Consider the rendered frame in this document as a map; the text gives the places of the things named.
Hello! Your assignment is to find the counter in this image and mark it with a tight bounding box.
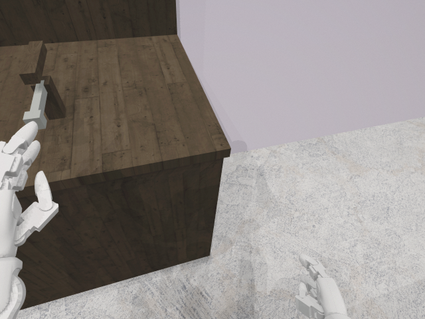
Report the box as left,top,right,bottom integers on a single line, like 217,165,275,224
0,0,231,310

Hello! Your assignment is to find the robot left hand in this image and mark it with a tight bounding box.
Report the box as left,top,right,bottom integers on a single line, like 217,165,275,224
0,121,58,258

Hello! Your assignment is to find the tap lever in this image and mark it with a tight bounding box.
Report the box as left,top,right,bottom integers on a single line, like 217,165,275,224
23,80,48,130

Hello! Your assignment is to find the left robot forearm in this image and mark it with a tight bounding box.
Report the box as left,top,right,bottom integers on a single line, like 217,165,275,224
0,257,26,319

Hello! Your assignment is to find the robot right hand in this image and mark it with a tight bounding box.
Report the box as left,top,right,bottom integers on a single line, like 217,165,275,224
295,254,347,319

